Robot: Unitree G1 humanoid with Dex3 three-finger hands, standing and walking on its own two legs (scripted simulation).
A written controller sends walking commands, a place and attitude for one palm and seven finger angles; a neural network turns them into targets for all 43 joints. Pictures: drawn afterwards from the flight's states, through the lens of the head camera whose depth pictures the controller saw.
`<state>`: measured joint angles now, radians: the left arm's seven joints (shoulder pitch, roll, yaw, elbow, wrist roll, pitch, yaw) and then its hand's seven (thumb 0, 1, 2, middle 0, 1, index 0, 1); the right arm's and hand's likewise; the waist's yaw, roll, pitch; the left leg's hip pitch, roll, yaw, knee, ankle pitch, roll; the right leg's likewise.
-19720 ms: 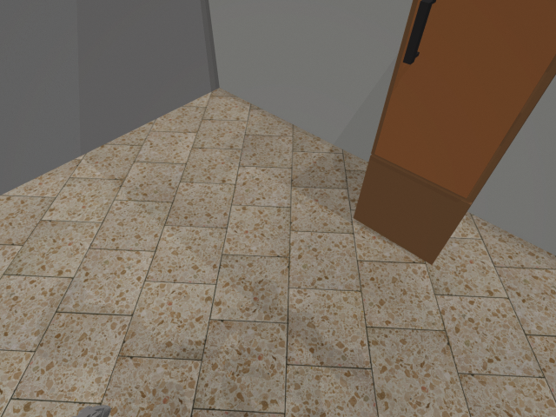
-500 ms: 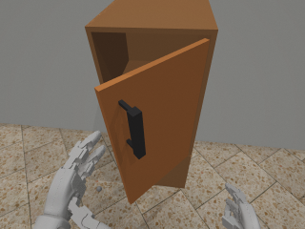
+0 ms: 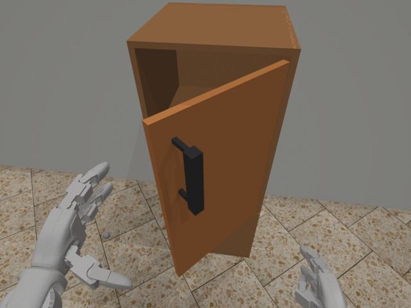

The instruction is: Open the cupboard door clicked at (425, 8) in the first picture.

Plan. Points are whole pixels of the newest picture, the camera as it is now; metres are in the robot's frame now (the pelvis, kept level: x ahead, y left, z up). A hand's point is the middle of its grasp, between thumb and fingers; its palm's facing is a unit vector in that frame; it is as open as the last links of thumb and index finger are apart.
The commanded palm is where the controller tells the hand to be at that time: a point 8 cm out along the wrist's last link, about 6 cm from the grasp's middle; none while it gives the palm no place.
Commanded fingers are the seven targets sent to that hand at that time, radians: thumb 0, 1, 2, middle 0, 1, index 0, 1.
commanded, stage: draw the hand back to the body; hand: left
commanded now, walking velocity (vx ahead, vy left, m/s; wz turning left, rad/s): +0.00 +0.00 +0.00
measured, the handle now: (187, 177) +0.32 +0.08 +0.13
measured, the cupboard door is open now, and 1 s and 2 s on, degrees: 49 49 49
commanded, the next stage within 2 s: step back with the hand held close in 1.02 s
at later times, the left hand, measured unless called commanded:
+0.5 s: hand (67, 213) +0.20 +0.24 +0.16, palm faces +0.37 -0.84 -0.39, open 10.8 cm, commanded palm +0.15 +0.29 +0.18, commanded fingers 0.00 0.69 0.81 -0.19 -0.30 -0.19 -0.30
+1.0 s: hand (59, 208) +0.21 +0.25 +0.16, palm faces +0.42 -0.82 -0.39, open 7.5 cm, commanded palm +0.16 +0.29 +0.18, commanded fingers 0.00 0.90 0.90 -0.20 -0.30 -0.20 -0.30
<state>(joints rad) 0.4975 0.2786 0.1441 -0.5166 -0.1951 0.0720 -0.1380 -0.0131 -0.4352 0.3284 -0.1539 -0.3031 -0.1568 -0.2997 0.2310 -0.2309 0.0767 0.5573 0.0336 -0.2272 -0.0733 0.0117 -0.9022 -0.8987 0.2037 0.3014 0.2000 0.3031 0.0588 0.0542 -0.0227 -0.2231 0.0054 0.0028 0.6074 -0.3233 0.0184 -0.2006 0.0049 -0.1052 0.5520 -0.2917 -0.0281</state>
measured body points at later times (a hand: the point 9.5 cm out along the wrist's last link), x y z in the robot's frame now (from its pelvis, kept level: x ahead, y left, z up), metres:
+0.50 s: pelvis +0.01 +0.01 +0.01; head -0.01 -0.01 +0.46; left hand +0.17 +0.28 +0.18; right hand +0.20 -0.21 -0.07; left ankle +0.01 +0.11 -0.73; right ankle +0.01 -0.10 -0.73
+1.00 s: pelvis +0.01 +0.00 +0.02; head -0.01 -0.02 +0.46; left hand +0.18 +0.29 +0.18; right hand +0.20 -0.22 -0.07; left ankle +0.01 +0.11 -0.73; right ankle +0.01 -0.10 -0.73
